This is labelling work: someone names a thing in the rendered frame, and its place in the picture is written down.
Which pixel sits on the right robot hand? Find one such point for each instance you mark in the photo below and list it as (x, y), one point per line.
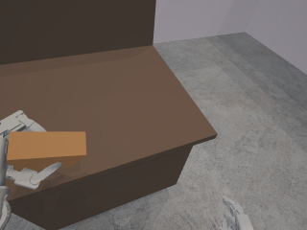
(241, 220)

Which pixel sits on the robot left forearm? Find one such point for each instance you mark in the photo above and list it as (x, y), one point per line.
(5, 207)

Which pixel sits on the sponge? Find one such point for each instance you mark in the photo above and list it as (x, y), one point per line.
(37, 150)

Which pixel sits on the table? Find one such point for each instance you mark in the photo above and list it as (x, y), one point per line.
(91, 66)

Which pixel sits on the left robot hand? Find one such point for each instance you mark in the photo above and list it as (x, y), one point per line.
(27, 178)

